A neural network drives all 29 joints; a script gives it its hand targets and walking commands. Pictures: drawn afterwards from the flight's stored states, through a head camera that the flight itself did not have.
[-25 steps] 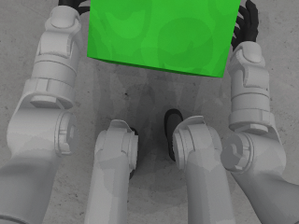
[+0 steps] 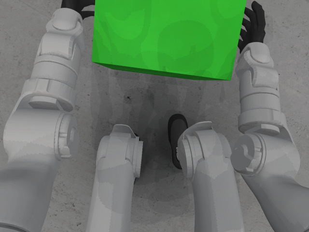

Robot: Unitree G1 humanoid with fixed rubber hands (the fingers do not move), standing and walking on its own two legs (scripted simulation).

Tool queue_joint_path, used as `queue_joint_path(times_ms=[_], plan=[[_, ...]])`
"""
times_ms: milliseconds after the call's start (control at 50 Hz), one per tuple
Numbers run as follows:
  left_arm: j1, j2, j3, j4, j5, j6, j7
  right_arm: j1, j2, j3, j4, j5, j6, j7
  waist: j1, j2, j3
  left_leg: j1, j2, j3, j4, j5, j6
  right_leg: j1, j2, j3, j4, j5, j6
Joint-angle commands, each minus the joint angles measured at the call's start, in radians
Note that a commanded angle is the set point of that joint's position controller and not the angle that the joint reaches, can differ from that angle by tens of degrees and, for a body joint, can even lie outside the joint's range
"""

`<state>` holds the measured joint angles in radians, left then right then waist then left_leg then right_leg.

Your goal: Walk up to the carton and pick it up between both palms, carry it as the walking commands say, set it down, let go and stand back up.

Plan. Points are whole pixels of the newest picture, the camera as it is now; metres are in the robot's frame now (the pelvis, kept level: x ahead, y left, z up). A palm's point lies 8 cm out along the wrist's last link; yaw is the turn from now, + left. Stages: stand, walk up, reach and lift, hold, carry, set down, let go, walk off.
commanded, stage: set down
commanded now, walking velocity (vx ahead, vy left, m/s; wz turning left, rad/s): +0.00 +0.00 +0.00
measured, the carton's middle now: (161, 41) +0.52 -0.01 -0.26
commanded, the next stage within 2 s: none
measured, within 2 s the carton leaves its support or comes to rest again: neither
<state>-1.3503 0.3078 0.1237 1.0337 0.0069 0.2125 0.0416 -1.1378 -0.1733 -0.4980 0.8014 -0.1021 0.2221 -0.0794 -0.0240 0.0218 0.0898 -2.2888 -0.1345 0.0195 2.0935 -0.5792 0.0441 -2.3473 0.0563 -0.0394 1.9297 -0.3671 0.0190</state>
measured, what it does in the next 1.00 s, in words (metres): stands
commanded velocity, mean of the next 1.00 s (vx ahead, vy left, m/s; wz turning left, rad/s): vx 0.00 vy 0.00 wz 0.00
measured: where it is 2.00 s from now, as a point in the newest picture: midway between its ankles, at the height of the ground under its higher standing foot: (154, 159)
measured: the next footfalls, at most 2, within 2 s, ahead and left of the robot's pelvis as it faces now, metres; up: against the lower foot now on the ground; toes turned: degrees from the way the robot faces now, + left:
none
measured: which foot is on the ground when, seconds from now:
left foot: down 0.00-1.00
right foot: down 0.00-1.00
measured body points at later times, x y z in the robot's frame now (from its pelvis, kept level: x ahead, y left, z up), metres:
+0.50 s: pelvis +0.00 +0.00 +0.00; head +0.35 +0.03 +0.28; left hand +0.56 +0.18 -0.16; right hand +0.52 -0.20 -0.16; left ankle +0.09 +0.08 -0.37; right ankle +0.16 -0.11 -0.37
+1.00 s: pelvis +0.00 +0.00 -0.01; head +0.35 +0.03 +0.28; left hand +0.56 +0.18 -0.16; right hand +0.52 -0.20 -0.16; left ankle +0.09 +0.08 -0.37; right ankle +0.16 -0.11 -0.37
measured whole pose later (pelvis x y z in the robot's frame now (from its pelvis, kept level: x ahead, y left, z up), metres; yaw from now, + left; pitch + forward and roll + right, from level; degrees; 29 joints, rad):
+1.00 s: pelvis +0.00 +0.00 -0.01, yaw +0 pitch +44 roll -4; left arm -1.40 0.33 0.10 1.10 0.01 0.15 0.02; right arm -1.19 -0.20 -0.54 0.92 -0.10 0.11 -0.04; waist -0.03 0.00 0.11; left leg -2.30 -0.13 0.02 2.11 -0.58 0.05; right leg -2.36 0.06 -0.04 1.95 -0.37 0.02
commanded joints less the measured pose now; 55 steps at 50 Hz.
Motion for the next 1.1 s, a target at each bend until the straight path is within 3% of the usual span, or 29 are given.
queue_joint_path(times_ms=[0, 20, 40, 60, 80, 120, 140, 180, 220, 300, 340, 360, 380, 400, 420, 440, 500, 540, 580, 600, 640, 660, 680, 720, 780, 860, 900, 1000, 1080], plan=[[-0.492, -0.766, -0.24, -0.094, -0.102, -0.051, -0.248, -0.684, 0.651, 0.362, -0.035, 0.17, -0.077, 0.222, -0.097, 0.096, -0.896, 0.348, 0.053, -0.126, -0.223, 0.232, -0.009, 0.489, -0.003, -0.006, 0.085, 0.129, -0.023], [-0.482, -0.76, -0.239, -0.089, -0.103, -0.056, -0.248, -0.672, 0.667, 0.357, -0.006, 0.168, -0.074, 0.224, -0.102, 0.068, -0.879, 0.327, 0.052, -0.127, -0.228, 0.218, -0.006, 0.494, -0.004, -0.013, 0.089, 0.123, -0.019], [-0.484, -0.76, -0.237, -0.106, -0.098, -0.058, -0.248, -0.64, 0.665, 0.345, 0.012, 0.168, -0.073, 0.223, -0.091, 0.109, -0.874, 0.318, 0.05, -0.11, -0.223, 0.213, -0.009, 0.507, -0.003, 0.005, 0.081, 0.131, -0.026], [-0.477, -0.758, -0.227, -0.066, -0.093, -0.055, -0.251, -0.64, 0.664, 0.339, 0.023, 0.151, -0.075, 0.225, -0.107, 0.084, -0.846, 0.318, 0.053, -0.123, -0.23, 0.212, -0.008, 0.47, 0.0, -0.006, 0.08, 0.119, -0.022], [-0.474, -0.747, -0.225, -0.081, -0.082, -0.054, -0.247, -0.641, 0.663, 0.33, 0.033, 0.159, -0.07, 0.229, -0.083, 0.113, -0.836, 0.318, 0.051, -0.115, -0.228, 0.198, -0.009, 0.465, -0.002, 0.003, 0.08, 0.096, -0.026], [-0.467, -0.759, -0.228, -0.075, -0.088, -0.056, -0.245, -0.632, 0.643, 0.324, 0.049, 0.157, -0.074, 0.233, -0.107, 0.104, -0.834, 0.313, 0.054, -0.125, -0.226, 0.203, -0.01, 0.455, -0.005, -0.001, 0.088, 0.099, -0.026], [-0.481, -0.761, -0.236, -0.088, -0.092, -0.058, -0.244, -0.634, 0.637, 0.325, 0.025, 0.154, -0.08, 0.23, -0.094, 0.137, -0.86, 0.341, 0.055, -0.122, -0.219, 0.229, -0.014, 0.459, -0.008, 0.004, 0.088, 0.116, -0.031], [-0.465, -0.734, -0.205, -0.053, -0.078, -0.055, -0.248, -0.643, 0.641, 0.319, 0.046, 0.143, -0.074, 0.233, -0.096, 0.073, -0.794, 0.269, 0.052, -0.129, -0.233, 0.177, -0.003, 0.456, -0.007, 0.003, 0.083, 0.091, -0.024], [-0.474, -0.732, -0.217, -0.05, -0.08, -0.053, -0.247, -0.627, 0.627, 0.31, 0.046, 0.137, -0.079, 0.229, -0.107, 0.109, -0.81, 0.297, 0.056, -0.128, -0.225, 0.195, -0.008, 0.458, -0.01, 0.007, 0.085, 0.103, -0.029], [-0.45, -0.712, -0.196, -0.019, -0.064, -0.051, -0.252, -0.62, 0.635, 0.302, 0.08, 0.135, -0.074, 0.229, -0.1, 0.076, -0.773, 0.256, 0.06, -0.127, -0.223, 0.181, -0.002, 0.457, -0.008, 0.009, 0.085, 0.097, -0.024], [-0.46, -0.687, -0.198, -0.024, -0.045, -0.05, -0.248, -0.61, 0.611, 0.29, 0.098, 0.138, -0.073, 0.23, -0.072, 0.122, -0.763, 0.259, 0.065, -0.122, -0.224, 0.178, -0.006, 0.446, -0.013, 0.017, 0.089, 0.091, -0.026], [-0.461, -0.696, -0.201, -0.021, -0.055, -0.051, -0.249, -0.604, 0.619, 0.281, 0.107, 0.131, -0.075, 0.229, -0.094, 0.117, -0.758, 0.266, 0.068, -0.127, -0.223, 0.172, -0.004, 0.444, -0.011, 0.017, 0.084, 0.081, -0.029], [-0.465, -0.683, -0.207, -0.031, -0.054, -0.051, -0.246, -0.609, 0.605, 0.283, 0.097, 0.137, -0.077, 0.228, -0.083, 0.147, -0.771, 0.277, 0.069, -0.124, -0.217, 0.188, -0.008, 0.446, -0.014, 0.024, 0.089, 0.091, -0.031], [-0.448, -0.682, -0.194, -0.006, -0.042, -0.048, -0.247, -0.611, 0.607, 0.286, 0.11, 0.137, -0.074, 0.23, -0.063, 0.119, -0.761, 0.269, 0.067, -0.125, -0.221, 0.169, -0.004, 0.445, -0.016, 0.019, 0.095, 0.072, -0.028], [-0.431, -0.687, -0.186, 0.002, -0.049, -0.051, -0.245, -0.616, 0.614, 0.291, 0.081, 0.127, -0.079, 0.229, -0.082, 0.102, -0.756, 0.274, 0.069, -0.13, -0.215, 0.202, -0.003, 0.432, -0.009, 0.014, 0.089, 0.093, -0.024], [-0.434, -0.676, -0.178, 0.004, -0.036, -0.051, -0.243, -0.613, 0.618, 0.289, 0.108, 0.133, -0.073, 0.234, -0.066, 0.111, -0.746, 0.269, 0.07, -0.131, -0.231, 0.181, -0.002, 0.428, -0.017, 0.014, 0.096, 0.082, -0.023], [-0.415, -0.687, -0.177, 0.015, -0.032, -0.047, -0.245, -0.589, 0.576, 0.265, 0.119, 0.12, -0.076, 0.23, -0.082, 0.126, -0.739, 0.267, 0.072, -0.129, -0.221, 0.172, -0.006, 0.429, -0.016, 0.021, 0.084, 0.069, -0.027], [-0.418, -0.661, -0.166, 0.022, -0.021, -0.05, -0.239, -0.599, 0.587, 0.272, 0.122, 0.126, -0.076, 0.231, -0.059, 0.107, -0.72, 0.258, 0.072, -0.126, -0.218, 0.165, -0.003, 0.42, -0.014, 0.023, 0.085, 0.057, -0.023], [-0.428, -0.653, -0.174, 0.013, -0.025, -0.052, -0.24, -0.591, 0.587, 0.262, 0.14, 0.122, -0.075, 0.233, -0.073, 0.087, -0.708, 0.241, 0.074, -0.139, -0.224, 0.154, 0.0, 0.418, -0.017, 0.021, 0.093, 0.062, -0.02], [-0.441, -0.652, -0.177, 0.011, -0.02, -0.051, -0.238, -0.581, 0.565, 0.247, 0.154, 0.118, -0.077, 0.233, -0.079, 0.134, -0.708, 0.256, 0.077, -0.132, -0.227, 0.135, -0.006, 0.408, -0.019, 0.025, 0.093, 0.042, -0.026], [-0.428, -0.638, -0.172, 0.03, -0.021, -0.05, -0.234, -0.576, 0.565, 0.243, 0.155, 0.104, -0.077, 0.226, -0.089, 0.085, -0.703, 0.247, 0.073, -0.139, -0.229, 0.124, -0.002, 0.432, -0.019, 0.014, 0.091, 0.038, -0.018], [-0.432, -0.616, -0.165, 0.03, -0.01, -0.05, -0.233, -0.595, 0.551, 0.243, 0.144, 0.11, -0.076, 0.228, -0.067, 0.118, -0.707, 0.265, 0.078, -0.135, -0.228, 0.136, -0.003, 0.42, -0.023, 0.023, 0.094, 0.041, -0.018], [-0.406, -0.62, -0.141, 0.049, -0.006, -0.046, -0.234, -0.581, 0.54, 0.24, 0.144, 0.104, -0.079, 0.224, -0.074, 0.094, -0.693, 0.249, 0.077, -0.136, -0.227, 0.128, -0.003, 0.424, -0.018, 0.023, 0.083, 0.037, -0.019], [-0.431, -0.593, -0.166, 0.016, -0.014, -0.051, -0.229, -0.577, 0.526, 0.234, 0.141, 0.116, -0.083, 0.219, -0.065, 0.132, -0.724, 0.279, 0.081, -0.126, -0.216, 0.144, -0.006, 0.429, -0.022, 0.026, 0.092, 0.045, -0.018], [-0.398, -0.539, -0.143, 0.041, -0.013, -0.062, -0.221, -0.536, 0.466, 0.209, 0.176, 0.088, -0.089, 0.199, -0.095, 0.063, -0.701, 0.244, 0.078, -0.135, -0.218, 0.137, -0.004, 0.456, -0.021, 0.017, 0.088, 0.054, -0.008], [-0.371, -0.407, -0.144, 0.048, -0.009, -0.075, -0.18, -0.47, 0.34, 0.169, 0.216, 0.108, -0.108, 0.169, -0.065, 0.128, -0.723, 0.322, 0.094, -0.122, -0.226, 0.152, -0.02, 0.454, -0.038, 0.016, 0.093, 0.044, -0.004], [-0.336, -0.304, -0.122, 0.025, -0.028, -0.093, -0.148, -0.426, 0.201, 0.126, 0.214, 0.087, -0.133, 0.133, -0.104, 0.091, -0.712, 0.31, 0.095, -0.132, -0.224, 0.149, -0.023, 0.47, -0.037, 0.013, 0.084, 0.044, -0.004], [-0.292, 0.079, -0.112, 0.028, -0.083, -0.131, -0.039, -0.303, -0.118, 0.083, 0.228, 0.123, -0.182, 0.027, -0.093, 0.101, -0.744, 0.37, 0.12, -0.133, -0.219, 0.178, -0.038, 0.513, -0.059, 0.026, 0.077, 0.077, 0.003], [-0.28, 0.154, -0.12, 0.103, -0.133, -0.141, -0.008, -0.281, -0.208, 0.084, 0.305, 0.159, -0.2, -0.012, -0.106, 0.072, -0.711, 0.323, 0.13, -0.144, -0.227, 0.137, -0.042, 0.537, -0.065, 0.03, 0.07, 0.072, 0.002]])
